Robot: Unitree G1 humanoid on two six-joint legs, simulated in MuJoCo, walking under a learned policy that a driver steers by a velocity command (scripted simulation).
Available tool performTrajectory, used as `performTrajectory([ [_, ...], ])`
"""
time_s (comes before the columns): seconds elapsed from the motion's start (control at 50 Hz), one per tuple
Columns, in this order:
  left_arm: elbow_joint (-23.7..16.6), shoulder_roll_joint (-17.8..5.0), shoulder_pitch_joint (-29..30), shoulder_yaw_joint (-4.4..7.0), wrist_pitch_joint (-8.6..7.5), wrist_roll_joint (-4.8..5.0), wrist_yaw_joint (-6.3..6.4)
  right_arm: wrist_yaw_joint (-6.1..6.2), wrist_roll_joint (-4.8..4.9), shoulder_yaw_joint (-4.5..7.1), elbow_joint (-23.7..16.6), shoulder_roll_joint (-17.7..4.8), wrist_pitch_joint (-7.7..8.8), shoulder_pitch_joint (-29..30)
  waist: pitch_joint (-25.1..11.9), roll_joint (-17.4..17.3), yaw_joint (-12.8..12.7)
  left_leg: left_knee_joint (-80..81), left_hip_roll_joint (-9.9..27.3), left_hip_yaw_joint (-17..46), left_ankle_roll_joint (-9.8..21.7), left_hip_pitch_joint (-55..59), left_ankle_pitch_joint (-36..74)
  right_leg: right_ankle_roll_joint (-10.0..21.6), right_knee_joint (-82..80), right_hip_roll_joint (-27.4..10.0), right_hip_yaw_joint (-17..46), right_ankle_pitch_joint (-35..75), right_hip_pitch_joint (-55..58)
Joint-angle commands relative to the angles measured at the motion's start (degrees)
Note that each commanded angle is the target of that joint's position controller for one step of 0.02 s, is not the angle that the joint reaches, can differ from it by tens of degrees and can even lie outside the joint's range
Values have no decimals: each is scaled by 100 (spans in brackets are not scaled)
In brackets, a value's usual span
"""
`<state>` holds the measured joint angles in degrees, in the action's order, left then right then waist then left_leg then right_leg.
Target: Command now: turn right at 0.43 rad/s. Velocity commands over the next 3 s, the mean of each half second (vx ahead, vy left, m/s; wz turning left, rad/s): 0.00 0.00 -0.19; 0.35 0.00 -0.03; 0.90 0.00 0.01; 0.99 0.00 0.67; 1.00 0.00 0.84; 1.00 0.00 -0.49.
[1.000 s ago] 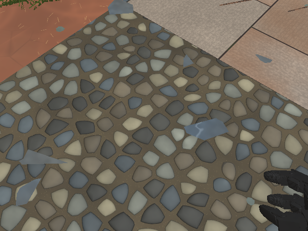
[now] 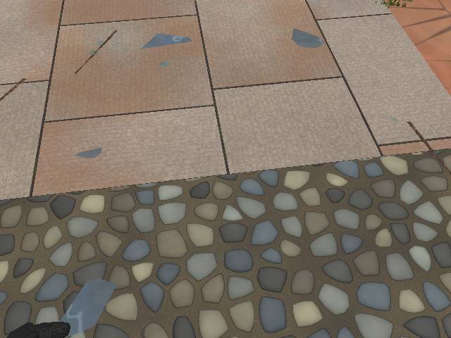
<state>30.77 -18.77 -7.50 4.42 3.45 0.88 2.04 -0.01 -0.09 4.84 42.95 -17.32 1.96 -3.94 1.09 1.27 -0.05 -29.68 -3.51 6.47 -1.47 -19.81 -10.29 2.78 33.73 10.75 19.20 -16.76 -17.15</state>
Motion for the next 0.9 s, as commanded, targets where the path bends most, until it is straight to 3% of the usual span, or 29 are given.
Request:
performTrajectory([
  [0.02,-270,-373,-581,64,-110,-152,-54,16,-139,175,-568,-932,70,228,-928,-961,-337,852,1636,1399,794,1516,2704,20,964,-482,202,-887,-187],
  [0.04,-419,-651,-381,146,-159,-99,-40,25,-223,198,-398,-1001,39,-149,-657,-1869,-204,1014,2478,2557,1896,1416,3324,-385,2023,-10,-547,-2481,-1087],
  [0.06,-299,-1044,-385,267,-199,-106,-22,38,-103,177,-449,-869,49,-190,-647,-1316,-83,948,2616,2627,2107,1391,2905,-609,3050,-373,-615,-2283,-1389],
  [0.08,-189,-1075,-250,300,-188,-63,-24,80,-35,131,-474,-696,22,-151,-629,-912,-31,830,2251,2070,1835,1365,2527,-695,3435,-463,-639,-1877,-1413],
  [0.1,-81,-884,-232,264,-136,-47,-13,104,3,80,-498,-607,-13,-78,-581,-682,-47,781,1923,1638,1562,1314,2210,-767,3564,-490,-674,-1650,-1407],
  [0.12,-73,-734,-216,216,-103,-48,-11,121,39,48,-497,-585,-41,-35,-517,-658,-31,788,1824,1467,1480,1284,2165,-813,3595,-524,-698,-1475,-1428],
  [0.18,-50,-214,-137,21,-127,-7,-66,148,-16,-15,-431,-486,-151,-39,-560,-975,-52,827,1309,710,1300,1243,2170,-858,2425,-703,-1261,-1198,-979],
  [0.22,-32,-27,-23,-71,-156,-33,-89,145,-14,5,-404,-553,-219,-105,-643,-1219,62,809,1251,566,1312,1245,2176,-859,1288,-911,-1580,-1209,-437],
  [0.26,61,-133,-55,-39,-171,11,-88,135,5,32,-352,-676,-260,-318,-697,-1325,185,749,1373,718,1396,1332,2100,-831,429,-948,-1714,-838,-76],
  [0.3,274,-126,-380,-15,-189,-13,-89,121,79,-21,-319,-607,-262,-310,-659,-1195,-16,591,1323,677,1253,1104,1858,-666,-1007,-885,-1850,279,638],
  [0.32,306,-176,-396,-16,-197,-71,-87,113,100,-63,-258,-505,-220,-489,-626,-1050,-5,580,1241,653,1021,872,1543,-519,-1477,-934,-1719,776,1051],
  [0.34,220,-429,-385,11,-199,-148,-49,83,21,-110,-233,-416,-140,-627,-723,-603,80,393,1120,502,647,447,980,-322,-1321,-1411,-1210,1559,1574],
  [0.36,241,-750,-260,75,-190,-241,-38,46,-89,-166,-245,-195,-48,-801,-729,482,376,209,577,-118,262,291,-65,34,-968,-1829,-792,1787,1318],
  [0.38,219,-332,-135,-18,-228,-268,-103,38,-137,-190,-222,-205,-22,-577,-653,634,233,272,535,-244,17,730,-365,257,-1079,-1878,-725,1102,688],
  [0.4,232,-100,-85,-85,-275,-270,-145,31,-145,-175,-208,-276,-23,-386,-462,465,151,250,505,-257,-91,792,-124,197,-1119,-1691,-831,587,541],
  [0.48,401,-167,-373,-91,-427,-206,-135,92,-62,-155,-98,-299,-80,-395,-148,404,86,149,530,-209,-32,789,423,-14,-1023,-1487,-976,927,351],
  [0.64,527,-56,-507,-130,-464,-165,-127,156,-29,-142,267,-289,-139,-511,-156,39,71,148,563,-192,-121,950,674,5,-922,-1389,-1042,1381,428],
  [0.66,624,-117,-726,-101,-443,-145,-113,161,-19,-152,362,-237,-153,-650,-406,165,27,-55,351,-461,-123,937,-167,93,-1081,-1353,-1013,328,605],
  [0.68,677,-412,-980,8,-399,-76,-106,145,53,-127,374,-277,-138,-598,-253,447,-148,-616,69,-835,-99,348,-1287,369,-1434,-1546,-563,-1565,749],
  [0.7,720,-637,-1243,72,-385,-37,-107,114,121,-122,205,-294,-71,-246,187,791,-341,-1124,87,-945,-31,-526,-1747,754,-2014,-2124,383,-3222,754],
  [0.72,757,-779,-1391,106,-443,-13,-95,87,232,-115,-38,-345,36,226,738,992,-487,-1684,328,-687,144,-1263,-1920,1140,-2566,-2694,1376,-3889,595],
  [0.74,803,-757,-1451,101,-562,-26,-76,50,318,-92,-207,-400,160,489,1063,1000,-513,-2199,603,-361,336,-1990,-2080,1359,-2788,-3046,1888,-3650,763],
  [0.76,814,-613,-1412,68,-682,-19,-69,1,325,-89,-240,-384,285,477,1059,841,-439,-2380,835,-187,492,-2533,-1904,1386,-2738,-3150,1894,-3100,1239],
  [0.8,768,-467,-1263,47,-769,7,-98,-108,272,-122,-158,-342,460,271,578,551,-347,-1846,1021,-213,637,-2505,-1472,1139,-2548,-2919,1127,-2012,1794],
  [0.86,661,-627,-988,97,-734,82,-179,-240,181,-195,2,-229,505,-3,145,652,-157,-719,625,-828,443,-577,-867,846,-2389,-2235,-254,-1050,835],
  [0.88,890,-788,-1050,170,-703,-332,-285,-351,-307,-175,6,-197,213,-266,6,646,28,-313,198,-1387,356,423,-642,782,-2307,-1897,-718,-1230,297],
  [0.9,911,-713,-993,177,-702,-311,-322,-341,-318,-121,184,-258,86,-826,22,500,297,-193,29,-1620,297,1489,-279,736,-1971,-1806,-900,-1254,-420],
])
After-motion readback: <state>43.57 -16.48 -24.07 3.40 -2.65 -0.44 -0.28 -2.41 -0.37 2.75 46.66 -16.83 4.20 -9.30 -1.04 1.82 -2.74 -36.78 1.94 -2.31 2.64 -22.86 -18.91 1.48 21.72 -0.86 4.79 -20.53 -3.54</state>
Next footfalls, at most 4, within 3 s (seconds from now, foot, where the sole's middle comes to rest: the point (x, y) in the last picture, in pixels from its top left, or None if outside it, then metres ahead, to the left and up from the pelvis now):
0.34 right None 0.02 -0.13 -0.77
0.94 left None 0.18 0.13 -0.77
1.40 right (262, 288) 0.61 -0.08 -0.77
1.88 left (214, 173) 1.05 0.07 -0.77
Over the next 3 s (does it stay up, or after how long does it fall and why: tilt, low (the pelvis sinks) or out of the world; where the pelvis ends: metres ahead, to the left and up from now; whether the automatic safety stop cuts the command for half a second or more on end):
stays up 1.76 0.48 0.00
